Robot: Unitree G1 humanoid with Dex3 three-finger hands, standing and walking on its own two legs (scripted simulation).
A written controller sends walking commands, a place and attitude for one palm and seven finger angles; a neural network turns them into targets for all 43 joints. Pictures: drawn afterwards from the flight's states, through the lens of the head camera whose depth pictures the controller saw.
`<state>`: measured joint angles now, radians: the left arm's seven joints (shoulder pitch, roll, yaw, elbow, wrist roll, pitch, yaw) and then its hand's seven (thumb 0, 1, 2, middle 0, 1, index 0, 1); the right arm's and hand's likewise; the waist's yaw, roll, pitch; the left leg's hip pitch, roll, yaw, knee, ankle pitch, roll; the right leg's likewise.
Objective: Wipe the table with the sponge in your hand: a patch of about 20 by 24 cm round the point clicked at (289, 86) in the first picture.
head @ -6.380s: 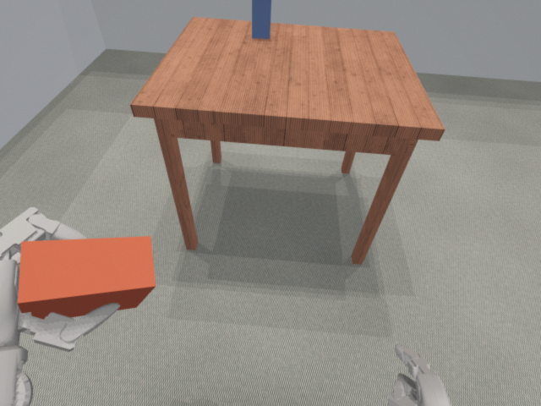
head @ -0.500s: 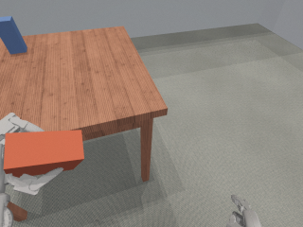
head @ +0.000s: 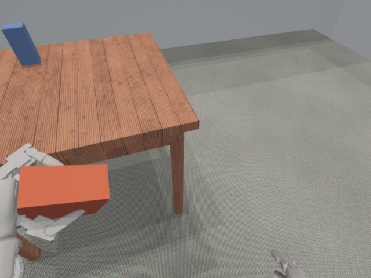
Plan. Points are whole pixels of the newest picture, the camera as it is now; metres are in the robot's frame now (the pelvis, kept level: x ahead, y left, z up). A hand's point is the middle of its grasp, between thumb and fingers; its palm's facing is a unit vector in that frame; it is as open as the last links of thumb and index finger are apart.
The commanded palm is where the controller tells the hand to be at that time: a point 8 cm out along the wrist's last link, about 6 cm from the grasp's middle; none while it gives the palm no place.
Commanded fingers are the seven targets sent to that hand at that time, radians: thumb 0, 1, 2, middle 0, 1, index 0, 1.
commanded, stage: come to a stop and stand still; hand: left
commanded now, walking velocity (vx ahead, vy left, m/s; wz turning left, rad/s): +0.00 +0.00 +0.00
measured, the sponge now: (76, 192) +0.22 +0.20 +0.14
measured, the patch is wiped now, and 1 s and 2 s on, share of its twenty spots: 0.00 0.00 0.00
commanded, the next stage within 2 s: none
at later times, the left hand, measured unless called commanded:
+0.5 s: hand (51, 228) +0.15 +0.20 +0.17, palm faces +0.42 -0.80 -0.43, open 10.0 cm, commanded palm +0.09 +0.25 +0.17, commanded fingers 0.00 0.10 1.30 -1.20 -1.60 -1.20 -1.60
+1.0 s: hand (85, 252) +0.13 +0.14 +0.16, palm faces +0.39 -0.78 -0.50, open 10.0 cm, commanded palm +0.06 +0.19 +0.17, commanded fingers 0.00 0.10 1.30 -1.20 -1.60 -1.20 -1.60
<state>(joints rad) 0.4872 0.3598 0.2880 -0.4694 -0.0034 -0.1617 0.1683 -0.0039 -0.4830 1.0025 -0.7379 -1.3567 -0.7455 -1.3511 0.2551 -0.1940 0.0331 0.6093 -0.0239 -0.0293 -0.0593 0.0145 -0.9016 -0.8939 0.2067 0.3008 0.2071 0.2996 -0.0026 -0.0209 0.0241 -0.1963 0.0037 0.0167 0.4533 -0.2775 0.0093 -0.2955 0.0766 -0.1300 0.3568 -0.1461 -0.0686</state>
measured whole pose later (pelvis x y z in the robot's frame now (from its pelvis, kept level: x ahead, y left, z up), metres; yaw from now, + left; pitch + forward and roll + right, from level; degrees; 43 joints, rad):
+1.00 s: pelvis -0.08 -0.10 +0.00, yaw +4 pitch +1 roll +3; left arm 0.50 0.39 0.33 -0.44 0.00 -0.24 0.15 0.00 -0.48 1.00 -0.74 -1.35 -0.75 -1.35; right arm 0.20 -0.23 -0.03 0.60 0.00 -0.04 -0.03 0.01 -0.90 -0.89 0.20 0.30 0.21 0.30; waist -0.02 -0.01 0.02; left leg -0.11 -0.04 0.09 0.39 -0.43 0.05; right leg -0.26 0.12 -0.08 0.22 -0.01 -0.06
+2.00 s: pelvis -0.11 -0.29 -0.03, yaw +6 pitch -2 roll +1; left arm 0.53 0.43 0.46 -0.48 -0.01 -0.26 0.09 0.00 -0.49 1.01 -0.74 -1.35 -0.75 -1.35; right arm 0.17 -0.28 -0.09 0.65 0.02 0.03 -0.02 0.02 -0.91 -0.89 0.20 0.30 0.20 0.30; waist -0.08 0.05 0.14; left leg -0.41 -0.04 -0.01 1.00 -0.51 -0.02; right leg -0.47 -0.03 0.03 0.72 -0.22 -0.07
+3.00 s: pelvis -0.12 -0.29 -0.01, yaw +0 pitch -1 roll +0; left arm 0.38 0.35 0.30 -0.40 0.00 -0.21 0.09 -0.01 -0.49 1.01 -0.74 -1.35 -0.75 -1.34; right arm 0.21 -0.23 0.04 0.57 -0.02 -0.14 -0.01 0.02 -0.90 -0.89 0.21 0.30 0.21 0.30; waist 0.02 -0.03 0.01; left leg -0.27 -0.04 0.08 0.56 -0.27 0.07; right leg -0.28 0.02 0.02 0.62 -0.35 -0.05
